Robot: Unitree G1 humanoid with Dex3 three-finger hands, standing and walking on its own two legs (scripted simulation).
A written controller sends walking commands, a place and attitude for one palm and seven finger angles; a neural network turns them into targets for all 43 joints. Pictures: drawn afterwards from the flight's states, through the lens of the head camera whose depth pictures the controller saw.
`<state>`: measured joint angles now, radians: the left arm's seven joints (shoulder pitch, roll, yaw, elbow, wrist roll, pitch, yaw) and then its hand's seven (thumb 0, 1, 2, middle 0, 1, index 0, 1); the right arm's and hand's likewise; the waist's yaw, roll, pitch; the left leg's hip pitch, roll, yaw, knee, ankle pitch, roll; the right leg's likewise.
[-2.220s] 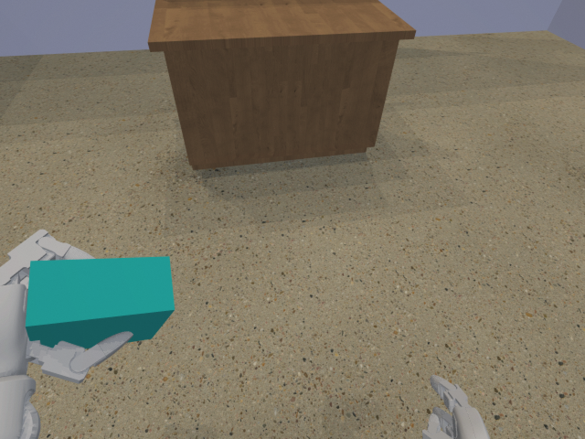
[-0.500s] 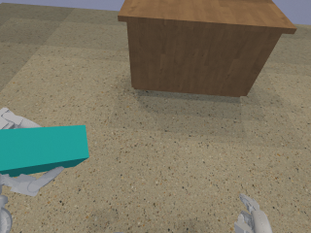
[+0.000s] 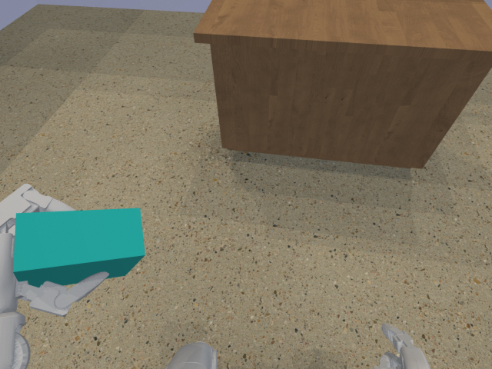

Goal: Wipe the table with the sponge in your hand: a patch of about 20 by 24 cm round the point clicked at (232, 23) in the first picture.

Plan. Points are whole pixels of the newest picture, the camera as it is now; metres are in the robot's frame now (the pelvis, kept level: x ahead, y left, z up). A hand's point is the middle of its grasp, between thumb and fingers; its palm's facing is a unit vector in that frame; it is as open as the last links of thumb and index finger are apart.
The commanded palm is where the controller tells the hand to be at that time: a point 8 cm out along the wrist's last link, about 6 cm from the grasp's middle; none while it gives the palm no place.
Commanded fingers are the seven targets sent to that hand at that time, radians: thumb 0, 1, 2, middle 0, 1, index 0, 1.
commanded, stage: walk to a spot facing it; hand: left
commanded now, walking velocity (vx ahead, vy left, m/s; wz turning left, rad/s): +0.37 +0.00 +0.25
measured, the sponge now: (98, 248) +0.24 +0.20 +0.14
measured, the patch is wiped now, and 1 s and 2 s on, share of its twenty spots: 0.00 0.00 0.00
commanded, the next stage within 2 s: none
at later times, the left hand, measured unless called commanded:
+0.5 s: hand (100, 160) +0.35 +0.22 +0.18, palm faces +0.46 -0.73 -0.50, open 10.1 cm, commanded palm +0.29 +0.26 +0.19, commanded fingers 0.00 0.10 1.30 -1.20 -1.60 -1.20 -1.60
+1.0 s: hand (99, 105) +0.46 +0.26 +0.18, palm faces +0.59 -0.69 -0.42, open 10.1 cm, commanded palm +0.38 +0.28 +0.19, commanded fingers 0.00 0.10 1.30 -1.20 -1.60 -1.20 -1.60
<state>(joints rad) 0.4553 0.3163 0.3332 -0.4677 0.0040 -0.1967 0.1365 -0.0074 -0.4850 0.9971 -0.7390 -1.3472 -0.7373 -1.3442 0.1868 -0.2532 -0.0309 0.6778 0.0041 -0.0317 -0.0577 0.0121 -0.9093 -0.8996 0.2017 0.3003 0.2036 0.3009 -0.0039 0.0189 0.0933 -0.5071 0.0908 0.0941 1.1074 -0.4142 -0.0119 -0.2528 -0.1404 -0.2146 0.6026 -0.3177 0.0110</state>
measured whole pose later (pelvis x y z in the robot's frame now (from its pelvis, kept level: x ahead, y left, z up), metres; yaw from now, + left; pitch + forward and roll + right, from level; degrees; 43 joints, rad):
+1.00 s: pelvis +0.30 -0.03 +0.00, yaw +14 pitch +0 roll +0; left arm 0.42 0.39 0.39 -0.54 -0.01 -0.21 0.15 -0.01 -0.49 1.00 -0.74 -1.35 -0.74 -1.34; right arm 0.18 -0.14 -0.02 0.59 0.01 -0.08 -0.04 0.01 -0.91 -0.90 0.20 0.30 0.20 0.30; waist -0.02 -0.03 0.07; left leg -0.34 0.09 0.12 0.60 -0.25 0.00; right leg -0.49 -0.11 -0.10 1.11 -0.48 0.04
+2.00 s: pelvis +0.51 -0.04 +0.01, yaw +45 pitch -2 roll +3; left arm 0.43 0.30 0.31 -0.45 -0.03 -0.13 0.15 -0.01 -0.49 1.00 -0.74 -1.35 -0.74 -1.35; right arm 0.18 -0.23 0.01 0.67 -0.01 -0.06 -0.07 0.01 -0.91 -0.90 0.20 0.30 0.21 0.30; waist 0.03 0.02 0.07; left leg -0.54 0.03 0.06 1.19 -0.43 -0.06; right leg -0.21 -0.14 -0.21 0.57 -0.32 -0.01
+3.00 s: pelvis +0.51 -0.13 +0.00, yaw +80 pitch -1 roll +0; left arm 0.47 0.40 0.38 -0.57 -0.02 -0.19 0.15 -0.01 -0.49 1.00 -0.74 -1.35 -0.73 -1.35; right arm 0.22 -0.20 -0.04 0.58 0.01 -0.09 -0.05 0.01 -0.91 -0.90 0.20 0.30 0.20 0.30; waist -0.01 -0.06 0.04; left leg -0.25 0.04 0.04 0.60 -0.33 -0.01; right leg -0.52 -0.12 -0.11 1.12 -0.47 0.06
